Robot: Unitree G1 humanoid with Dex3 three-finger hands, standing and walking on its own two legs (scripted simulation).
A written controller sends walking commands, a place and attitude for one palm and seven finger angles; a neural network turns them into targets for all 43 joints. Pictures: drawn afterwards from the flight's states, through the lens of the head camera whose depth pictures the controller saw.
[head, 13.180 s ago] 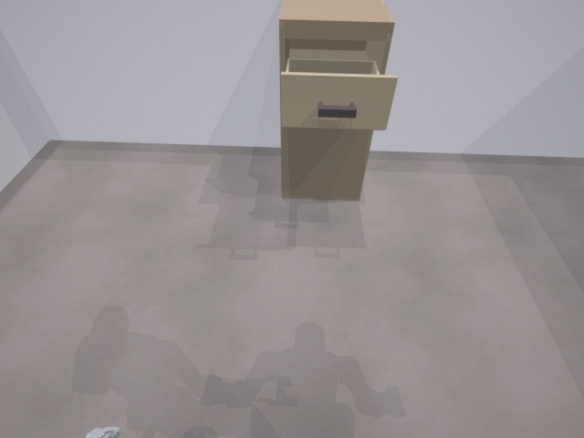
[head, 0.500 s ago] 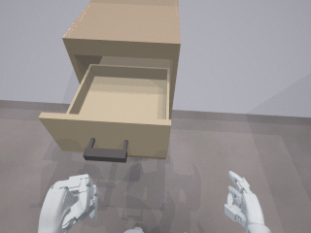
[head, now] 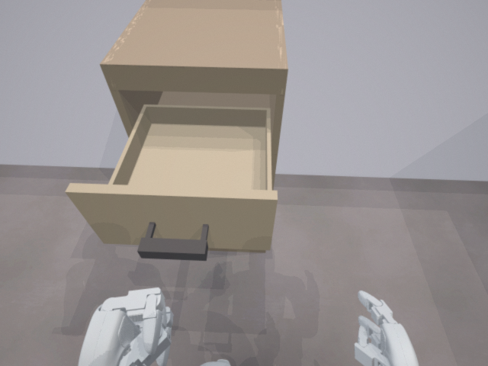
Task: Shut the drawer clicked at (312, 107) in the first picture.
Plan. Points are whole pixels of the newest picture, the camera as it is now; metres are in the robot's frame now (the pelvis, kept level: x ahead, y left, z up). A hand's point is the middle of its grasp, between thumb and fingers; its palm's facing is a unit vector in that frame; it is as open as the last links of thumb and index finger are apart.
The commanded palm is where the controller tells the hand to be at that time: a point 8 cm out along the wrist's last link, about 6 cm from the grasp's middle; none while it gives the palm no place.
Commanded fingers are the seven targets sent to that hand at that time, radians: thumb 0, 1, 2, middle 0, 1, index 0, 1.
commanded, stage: raise the hand and make a fist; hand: left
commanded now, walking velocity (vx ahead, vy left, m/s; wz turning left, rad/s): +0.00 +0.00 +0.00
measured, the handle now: (176, 238) +0.34 +0.16 -0.01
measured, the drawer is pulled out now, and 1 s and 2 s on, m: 0.30 0.30 0.30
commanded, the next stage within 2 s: bring the fist close to the handle in 0.06 s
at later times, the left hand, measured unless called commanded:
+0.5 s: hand (184, 322) +0.18 +0.10 +0.06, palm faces +0.03 -1.00 -0.05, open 3.2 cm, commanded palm +0.15 +0.16 +0.06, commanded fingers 0.00 0.90 0.90 -1.40 -1.60 -1.40 -1.60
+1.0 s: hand (188, 306) +0.21 +0.11 +0.01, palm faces +0.00 -1.00 -0.02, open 3.2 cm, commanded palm +0.19 +0.17 +0.01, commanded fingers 0.00 0.90 0.90 -1.40 -1.60 -1.40 -1.60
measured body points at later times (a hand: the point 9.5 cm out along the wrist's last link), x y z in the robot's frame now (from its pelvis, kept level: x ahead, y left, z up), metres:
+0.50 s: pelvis +0.00 -0.05 -0.01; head +0.04 -0.05 +0.44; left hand +0.17 +0.15 +0.07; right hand +0.19 -0.27 -0.07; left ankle +0.00 +0.05 -0.67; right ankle +0.00 -0.11 -0.67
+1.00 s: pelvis -0.01 -0.04 -0.03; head +0.07 -0.04 +0.41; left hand +0.21 +0.16 +0.01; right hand +0.18 -0.27 -0.11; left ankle +0.00 +0.05 -0.67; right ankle +0.00 -0.11 -0.67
